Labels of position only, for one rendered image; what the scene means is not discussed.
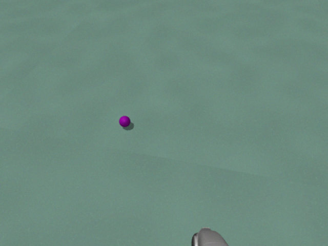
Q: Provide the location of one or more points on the ball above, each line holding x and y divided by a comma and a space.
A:
124, 121

